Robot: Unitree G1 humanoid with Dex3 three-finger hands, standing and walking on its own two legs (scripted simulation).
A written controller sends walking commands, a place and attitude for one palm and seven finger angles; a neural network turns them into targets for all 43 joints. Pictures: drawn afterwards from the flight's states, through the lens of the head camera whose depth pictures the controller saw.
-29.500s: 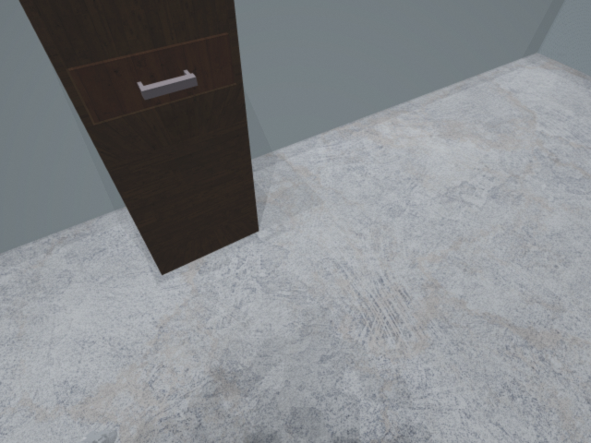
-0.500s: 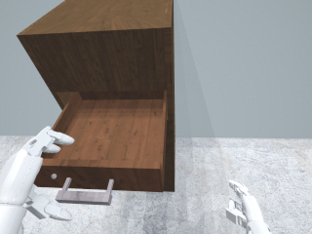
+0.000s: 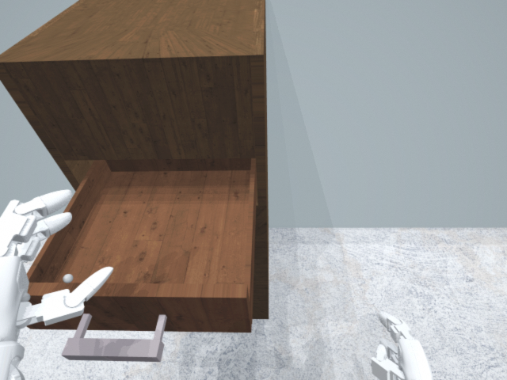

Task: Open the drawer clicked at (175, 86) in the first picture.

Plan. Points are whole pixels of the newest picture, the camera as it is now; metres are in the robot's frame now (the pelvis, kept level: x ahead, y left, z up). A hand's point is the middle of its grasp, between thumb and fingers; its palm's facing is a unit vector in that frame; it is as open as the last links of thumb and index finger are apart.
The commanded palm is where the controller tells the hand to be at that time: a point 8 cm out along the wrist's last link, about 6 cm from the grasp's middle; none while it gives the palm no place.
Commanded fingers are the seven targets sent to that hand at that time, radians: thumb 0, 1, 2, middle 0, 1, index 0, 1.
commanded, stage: draw the hand back to the body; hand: left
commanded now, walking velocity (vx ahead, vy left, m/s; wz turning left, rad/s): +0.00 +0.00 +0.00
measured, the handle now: (119, 335) +0.18 +0.23 +0.00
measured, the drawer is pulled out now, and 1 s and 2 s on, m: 0.29 0.29 0.29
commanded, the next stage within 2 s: step back with the hand held close in 0.42 s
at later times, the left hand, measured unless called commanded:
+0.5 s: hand (59, 289) +0.17 +0.23 +0.17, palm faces +0.42 -0.82 -0.40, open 7.5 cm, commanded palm +0.11 +0.27 +0.19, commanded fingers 0.00 0.90 0.90 -0.20 -0.30 -0.20 -0.30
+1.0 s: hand (20, 324) +0.13 +0.25 +0.17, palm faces +0.31 -0.79 -0.53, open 7.4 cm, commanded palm +0.06 +0.29 +0.19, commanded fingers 0.00 0.90 0.90 -0.20 -0.30 -0.20 -0.30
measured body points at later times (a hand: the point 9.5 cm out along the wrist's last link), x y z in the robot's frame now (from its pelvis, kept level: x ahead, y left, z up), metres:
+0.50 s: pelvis -0.01 -0.01 +0.00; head -0.02 -0.04 +0.45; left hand +0.14 +0.27 +0.19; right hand +0.19 -0.22 -0.09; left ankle -0.02 +0.10 -0.74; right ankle -0.05 -0.11 -0.74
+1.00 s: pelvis -0.07 +0.01 -0.01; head -0.03 +0.03 +0.44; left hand +0.11 +0.29 +0.20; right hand +0.12 -0.23 -0.08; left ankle -0.02 +0.10 -0.74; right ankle -0.05 -0.11 -0.74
